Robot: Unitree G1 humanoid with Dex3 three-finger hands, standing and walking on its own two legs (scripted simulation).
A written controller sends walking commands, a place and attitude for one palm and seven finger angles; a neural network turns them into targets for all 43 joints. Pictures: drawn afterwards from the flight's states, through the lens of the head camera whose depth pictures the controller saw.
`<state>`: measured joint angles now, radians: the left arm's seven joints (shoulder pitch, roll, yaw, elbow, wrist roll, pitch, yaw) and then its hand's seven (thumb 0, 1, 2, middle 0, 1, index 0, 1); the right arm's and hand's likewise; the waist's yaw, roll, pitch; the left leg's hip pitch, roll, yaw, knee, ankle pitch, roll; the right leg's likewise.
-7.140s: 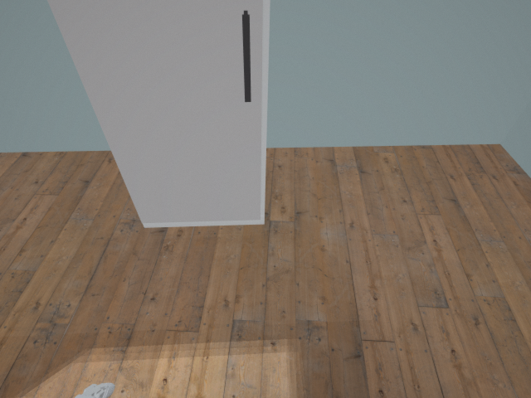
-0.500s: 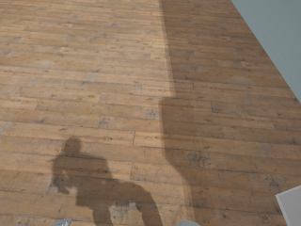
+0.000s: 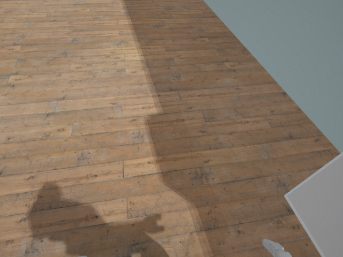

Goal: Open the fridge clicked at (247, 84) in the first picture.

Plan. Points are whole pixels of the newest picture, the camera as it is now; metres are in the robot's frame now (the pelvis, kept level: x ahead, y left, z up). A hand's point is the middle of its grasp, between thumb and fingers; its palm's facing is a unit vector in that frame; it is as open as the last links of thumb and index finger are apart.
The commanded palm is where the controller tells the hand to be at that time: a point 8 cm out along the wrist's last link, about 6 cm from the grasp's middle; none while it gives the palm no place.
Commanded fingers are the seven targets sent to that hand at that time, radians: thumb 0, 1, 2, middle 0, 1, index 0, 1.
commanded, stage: turn to face it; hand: right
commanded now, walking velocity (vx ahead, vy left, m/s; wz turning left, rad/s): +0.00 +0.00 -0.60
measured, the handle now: out of the picture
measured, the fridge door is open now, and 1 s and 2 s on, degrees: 0 0 0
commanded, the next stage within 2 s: take the last steps up to it in 1.96 s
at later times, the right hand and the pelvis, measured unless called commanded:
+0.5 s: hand out of the picture -0.04 -0.24 -0.18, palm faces +0.37 +0.90 -0.24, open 7.4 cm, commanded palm none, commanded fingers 0.00 -0.90 -0.90 0.20 0.30 0.20 0.30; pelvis -0.01 -0.02 -0.01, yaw -19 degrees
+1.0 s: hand out of the picture -0.01 -0.22 -0.13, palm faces +0.57 +0.77 -0.30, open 7.4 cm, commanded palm none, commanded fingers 0.00 -0.90 -0.90 0.20 0.30 0.20 0.30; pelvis +0.00 +0.03 +0.00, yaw -37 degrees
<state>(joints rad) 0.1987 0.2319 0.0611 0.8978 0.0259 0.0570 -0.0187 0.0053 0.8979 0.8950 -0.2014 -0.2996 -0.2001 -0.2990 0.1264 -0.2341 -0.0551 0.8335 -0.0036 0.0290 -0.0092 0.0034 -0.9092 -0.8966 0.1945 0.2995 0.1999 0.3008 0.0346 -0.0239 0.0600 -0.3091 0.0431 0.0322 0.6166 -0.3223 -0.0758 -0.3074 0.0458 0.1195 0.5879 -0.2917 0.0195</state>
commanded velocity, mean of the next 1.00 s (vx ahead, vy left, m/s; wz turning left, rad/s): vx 0.00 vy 0.00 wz -0.60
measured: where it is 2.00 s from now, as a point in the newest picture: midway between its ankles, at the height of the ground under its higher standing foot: outside the picture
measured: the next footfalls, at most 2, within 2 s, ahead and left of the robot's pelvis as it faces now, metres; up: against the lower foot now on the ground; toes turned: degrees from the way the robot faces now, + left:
right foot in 0.44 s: +0.01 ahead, -0.14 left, +0.00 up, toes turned -24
left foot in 0.94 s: +0.09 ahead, +0.10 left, +0.00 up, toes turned -33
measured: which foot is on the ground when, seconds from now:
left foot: down 0.00-0.44, up 0.46-0.92, down 0.94-1.00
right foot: down 0.00-0.00, up 0.02-0.42, down 0.44-0.94, up 0.96-1.00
